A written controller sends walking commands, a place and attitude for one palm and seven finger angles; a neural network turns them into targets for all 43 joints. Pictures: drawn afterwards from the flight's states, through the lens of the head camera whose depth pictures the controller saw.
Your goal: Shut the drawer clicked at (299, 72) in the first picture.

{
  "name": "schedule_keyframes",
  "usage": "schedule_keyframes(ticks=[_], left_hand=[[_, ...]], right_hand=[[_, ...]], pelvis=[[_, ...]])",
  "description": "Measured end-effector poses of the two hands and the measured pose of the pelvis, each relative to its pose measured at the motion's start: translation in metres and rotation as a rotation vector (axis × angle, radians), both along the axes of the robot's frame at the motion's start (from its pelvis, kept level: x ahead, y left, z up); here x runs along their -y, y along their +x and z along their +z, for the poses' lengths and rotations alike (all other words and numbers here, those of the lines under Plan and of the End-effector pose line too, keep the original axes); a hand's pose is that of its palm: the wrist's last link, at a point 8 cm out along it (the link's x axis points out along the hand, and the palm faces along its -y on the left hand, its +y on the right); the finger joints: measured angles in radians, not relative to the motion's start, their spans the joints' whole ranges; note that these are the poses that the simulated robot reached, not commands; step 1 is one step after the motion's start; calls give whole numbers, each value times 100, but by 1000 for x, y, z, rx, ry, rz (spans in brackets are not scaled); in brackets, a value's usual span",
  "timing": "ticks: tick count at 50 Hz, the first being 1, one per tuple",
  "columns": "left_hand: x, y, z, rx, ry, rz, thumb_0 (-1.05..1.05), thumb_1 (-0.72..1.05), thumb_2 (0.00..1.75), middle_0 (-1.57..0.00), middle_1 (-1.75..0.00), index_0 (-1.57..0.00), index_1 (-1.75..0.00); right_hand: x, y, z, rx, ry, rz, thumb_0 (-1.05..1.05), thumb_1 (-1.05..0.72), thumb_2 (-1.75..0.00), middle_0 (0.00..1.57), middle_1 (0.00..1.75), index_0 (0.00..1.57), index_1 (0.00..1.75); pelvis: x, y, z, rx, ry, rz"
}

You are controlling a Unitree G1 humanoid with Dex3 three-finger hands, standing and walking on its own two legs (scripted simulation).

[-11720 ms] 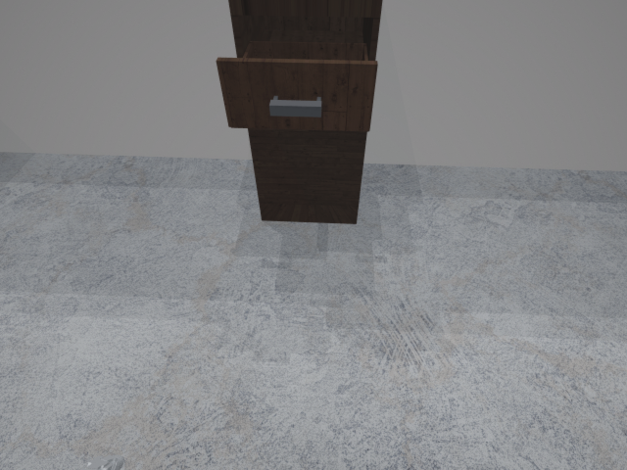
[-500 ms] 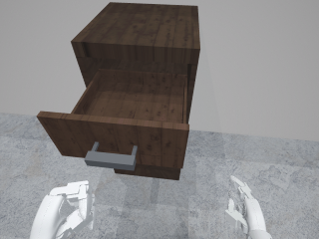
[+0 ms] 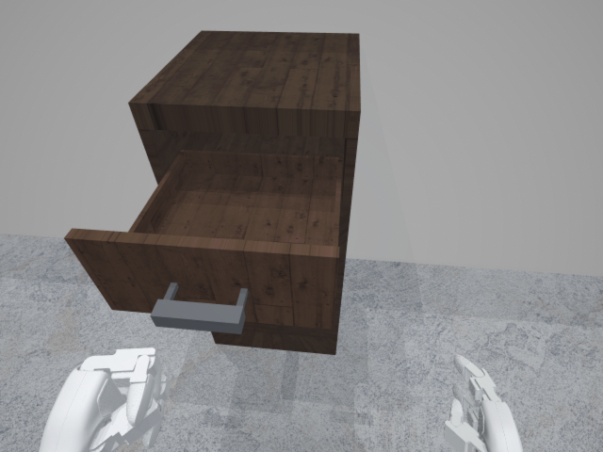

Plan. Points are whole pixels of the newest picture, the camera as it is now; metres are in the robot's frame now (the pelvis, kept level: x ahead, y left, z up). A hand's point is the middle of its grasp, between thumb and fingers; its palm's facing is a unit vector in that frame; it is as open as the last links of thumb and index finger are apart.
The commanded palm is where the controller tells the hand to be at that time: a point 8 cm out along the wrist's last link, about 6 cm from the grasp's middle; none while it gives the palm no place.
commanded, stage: raise the hand and make a fist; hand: left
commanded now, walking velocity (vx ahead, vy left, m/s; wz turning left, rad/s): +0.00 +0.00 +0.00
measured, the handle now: (203, 303) +0.32 +0.18 +0.03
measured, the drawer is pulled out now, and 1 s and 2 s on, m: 0.30 0.30 0.30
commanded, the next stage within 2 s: bring the fist close to the handle in 0.12 s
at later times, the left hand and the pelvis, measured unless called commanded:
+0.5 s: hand (172, 397) +0.16 +0.15 +0.09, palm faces -0.01 -1.00 -0.07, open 3.3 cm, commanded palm +0.12 +0.21 +0.10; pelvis +0.00 -0.01 +0.00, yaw +0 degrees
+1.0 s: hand (199, 385) +0.19 +0.14 +0.05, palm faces -0.04 -1.00 -0.05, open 3.3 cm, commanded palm +0.17 +0.20 +0.05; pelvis +0.00 +0.00 -0.02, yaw +0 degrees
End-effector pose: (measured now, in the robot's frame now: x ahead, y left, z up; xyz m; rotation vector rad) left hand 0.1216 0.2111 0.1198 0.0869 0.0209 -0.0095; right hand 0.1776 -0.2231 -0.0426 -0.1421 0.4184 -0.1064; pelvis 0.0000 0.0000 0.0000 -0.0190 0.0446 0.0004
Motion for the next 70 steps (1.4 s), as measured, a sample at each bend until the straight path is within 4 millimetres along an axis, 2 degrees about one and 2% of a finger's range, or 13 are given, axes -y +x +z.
schedule_keyframes(ticks=[12,19,32,39,50,58,65,70], left_hand=[[1,-1,2,15,14,14,2,89,90,-140,-160,-140,-160],[4,7,-10,-5,-11,8,2,89,90,-140,-160,-140,-160],[4,29,-33,-26,-29,-10,2,90,90,-140,-160,-139,-160],[13,37,-46,-30,-40,-32,2,90,90,-140,-160,-139,-160],[14,52,-67,-19,-38,-30,2,90,90,-140,-160,-139,-160],[12,67,-84,-22,-32,-30,2,90,90,-140,-160,-139,-160],[11,77,-94,-18,-34,-35,2,90,90,-140,-160,-139,-160],[10,76,-91,-19,-31,-30,2,90,90,-140,-160,-139,-160]], right_hand=[[3,9,1,33,19,13,2,-90,-90,20,30,20,30],[4,10,0,24,6,26,2,-90,-90,20,30,20,30],[13,-3,-17,-82,-25,-3,2,-90,-90,20,30,20,30],[11,-10,-28,-128,-28,-11,2,-90,-90,20,30,20,30],[5,-15,-46,-190,-25,-6,2,-90,-90,20,30,20,30],[9,-20,-57,-228,-37,-13,2,-90,-90,20,30,20,30],[16,-26,-65,-259,-49,-29,2,-90,-90,20,30,20,30],[18,-29,-65,-274,-43,-48,2,-90,-90,20,30,20,30]], pelvis=[[10,0,2,10,4,4],[12,0,2,3,5,8],[7,2,-3,-39,8,4],[2,0,-10,-70,9,0],[0,-4,-22,-115,5,-4],[2,-7,-31,-146,3,-8],[3,-8,-36,-167,1,-11],[3,-6,-35,-166,2,-14]])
